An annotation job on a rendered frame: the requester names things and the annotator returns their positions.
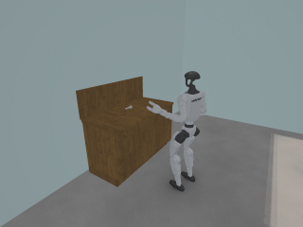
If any left robot forearm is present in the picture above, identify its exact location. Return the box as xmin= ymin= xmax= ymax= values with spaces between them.
xmin=159 ymin=109 xmax=184 ymax=122

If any left robot upper arm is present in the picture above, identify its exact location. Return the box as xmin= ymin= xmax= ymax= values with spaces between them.
xmin=176 ymin=94 xmax=187 ymax=123

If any left robot shin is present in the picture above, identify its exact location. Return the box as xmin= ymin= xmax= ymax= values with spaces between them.
xmin=169 ymin=157 xmax=181 ymax=186

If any left robot hand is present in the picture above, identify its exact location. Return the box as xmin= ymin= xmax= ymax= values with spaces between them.
xmin=146 ymin=101 xmax=162 ymax=114

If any counter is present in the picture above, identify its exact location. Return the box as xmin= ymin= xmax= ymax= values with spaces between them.
xmin=76 ymin=76 xmax=174 ymax=187

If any left robot thigh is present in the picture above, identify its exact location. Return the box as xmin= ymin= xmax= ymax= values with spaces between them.
xmin=169 ymin=131 xmax=187 ymax=165

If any right robot upper arm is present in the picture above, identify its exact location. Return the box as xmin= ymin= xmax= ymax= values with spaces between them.
xmin=198 ymin=90 xmax=207 ymax=114

